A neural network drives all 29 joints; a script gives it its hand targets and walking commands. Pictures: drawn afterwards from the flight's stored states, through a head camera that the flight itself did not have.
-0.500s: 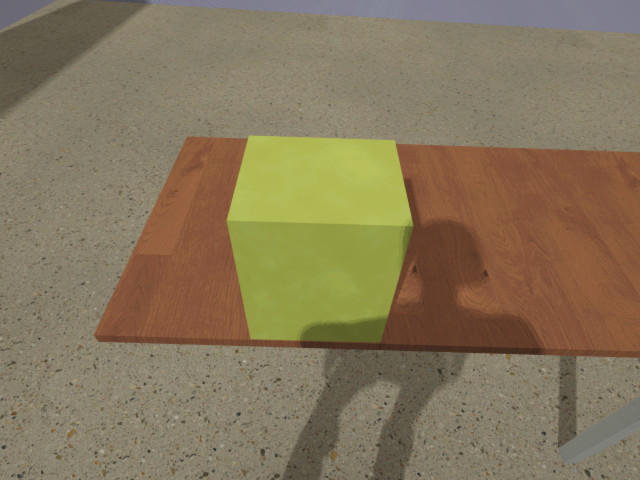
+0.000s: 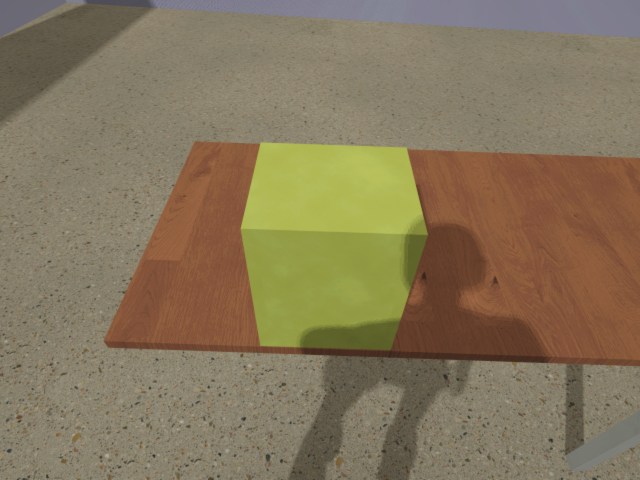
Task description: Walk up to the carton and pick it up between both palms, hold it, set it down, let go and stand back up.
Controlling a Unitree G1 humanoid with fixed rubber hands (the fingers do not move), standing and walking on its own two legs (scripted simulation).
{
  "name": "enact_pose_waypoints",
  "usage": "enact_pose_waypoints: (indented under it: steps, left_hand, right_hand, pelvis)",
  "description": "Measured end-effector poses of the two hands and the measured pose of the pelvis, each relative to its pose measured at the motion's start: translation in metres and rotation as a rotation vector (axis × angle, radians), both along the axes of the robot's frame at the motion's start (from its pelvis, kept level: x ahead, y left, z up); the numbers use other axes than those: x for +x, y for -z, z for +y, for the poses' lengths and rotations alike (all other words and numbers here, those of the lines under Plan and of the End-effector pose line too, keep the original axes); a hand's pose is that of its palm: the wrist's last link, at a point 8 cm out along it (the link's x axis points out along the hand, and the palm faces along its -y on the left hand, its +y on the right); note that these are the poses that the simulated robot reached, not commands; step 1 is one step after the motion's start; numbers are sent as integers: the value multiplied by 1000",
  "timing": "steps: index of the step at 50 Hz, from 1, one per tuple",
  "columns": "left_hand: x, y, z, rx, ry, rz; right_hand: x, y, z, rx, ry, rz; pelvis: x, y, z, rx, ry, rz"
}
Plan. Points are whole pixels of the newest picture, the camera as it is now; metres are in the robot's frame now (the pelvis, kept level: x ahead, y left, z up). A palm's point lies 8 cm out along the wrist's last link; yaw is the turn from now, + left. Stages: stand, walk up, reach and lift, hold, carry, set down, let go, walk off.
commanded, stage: stand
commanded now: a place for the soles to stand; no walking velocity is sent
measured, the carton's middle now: (329, 252) +0.43 -0.01 +0.07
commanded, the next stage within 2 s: reach and lift in 0.12 s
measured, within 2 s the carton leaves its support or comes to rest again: neither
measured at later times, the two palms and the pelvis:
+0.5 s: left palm out of the picture +0.17 +0.20 -0.08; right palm out of the picture +0.14 -0.20 -0.09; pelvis -0.02 +0.01 +0.00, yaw -2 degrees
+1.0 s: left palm (134, 465) +0.18 +0.22 -0.05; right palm out of the picture +0.15 -0.21 -0.05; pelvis +0.02 +0.03 +0.01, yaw -5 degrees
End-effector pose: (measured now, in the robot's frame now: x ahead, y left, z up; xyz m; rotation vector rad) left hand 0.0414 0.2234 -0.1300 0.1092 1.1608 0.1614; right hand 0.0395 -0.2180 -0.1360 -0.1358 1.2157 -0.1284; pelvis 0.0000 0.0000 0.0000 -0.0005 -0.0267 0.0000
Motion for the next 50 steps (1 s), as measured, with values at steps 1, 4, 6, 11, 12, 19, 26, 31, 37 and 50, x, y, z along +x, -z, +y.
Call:
enact_pose_waypoints:
  steps: [1,4,6,11,12,19,26,31,37,50]
  left_hand:
    - [-1,0,0,0,-1,3]
    - [-4,1,1,0,-3,13]
    - [-6,1,1,1,-5,19]
    - [24,21,8,16,4,124]
    - [40,22,9,21,5,112]
    - [137,-26,-8,-14,96,-124]
    - [124,-48,-20,-27,125,-155]
    - [98,-37,-11,-18,63,-104]
    - [92,-45,3,4,28,-171]
    - [139,-84,0,-15,74,-382]
  right_hand:
    - [0,0,0,0,0,1]
    - [-1,0,0,0,-2,6]
    - [-1,1,0,0,-2,9]
    - [35,10,-3,10,0,-26]
    - [48,11,-3,11,-5,-55]
    - [110,-23,8,34,27,-259]
    - [100,-47,14,25,7,-351]
    - [88,-45,18,33,9,-322]
    - [86,-55,15,31,7,-338]
    - [109,-87,10,34,0,-485]
  pelvis:
    - [0,0,0,0,0,0]
    - [0,0,0,0,-1,0]
    - [0,0,1,0,-2,-1]
    - [-13,16,-2,31,14,82]
    - [-17,20,-2,36,15,94]
    - [-29,16,1,24,20,47]
    - [-15,-3,8,15,43,-11]
    - [-9,-4,11,15,50,-12]
    - [-1,-4,16,13,62,17]
    - [17,-10,27,3,82,30]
